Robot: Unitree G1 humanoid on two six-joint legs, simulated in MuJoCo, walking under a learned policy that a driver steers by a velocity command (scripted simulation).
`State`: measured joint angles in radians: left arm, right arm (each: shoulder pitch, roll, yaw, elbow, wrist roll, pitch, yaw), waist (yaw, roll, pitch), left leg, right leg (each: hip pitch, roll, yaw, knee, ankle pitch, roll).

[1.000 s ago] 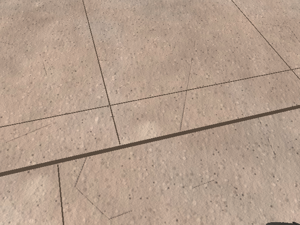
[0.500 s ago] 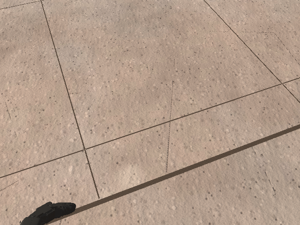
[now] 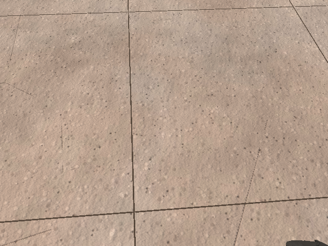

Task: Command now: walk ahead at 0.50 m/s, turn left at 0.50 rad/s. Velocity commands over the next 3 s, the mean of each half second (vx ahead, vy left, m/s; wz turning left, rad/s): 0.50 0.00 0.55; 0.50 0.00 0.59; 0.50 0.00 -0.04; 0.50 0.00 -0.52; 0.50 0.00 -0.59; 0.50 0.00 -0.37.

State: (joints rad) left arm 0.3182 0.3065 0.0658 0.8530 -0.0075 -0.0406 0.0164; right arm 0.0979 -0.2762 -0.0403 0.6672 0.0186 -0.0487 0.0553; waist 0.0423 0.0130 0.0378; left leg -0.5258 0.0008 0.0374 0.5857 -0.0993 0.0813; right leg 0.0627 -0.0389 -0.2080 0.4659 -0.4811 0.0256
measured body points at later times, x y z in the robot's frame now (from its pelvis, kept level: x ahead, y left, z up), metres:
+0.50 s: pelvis +0.30 +0.00 +0.01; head +0.32 +0.01 +0.46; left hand +0.46 +0.30 -0.06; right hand +0.41 -0.28 -0.10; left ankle +0.13 +0.08 -0.71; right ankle +0.44 -0.08 -0.72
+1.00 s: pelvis +0.53 +0.12 +0.00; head +0.56 +0.15 +0.45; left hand +0.37 +0.37 -0.13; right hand +0.86 +0.06 -0.06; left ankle +0.58 +0.27 -0.72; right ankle +0.44 -0.08 -0.71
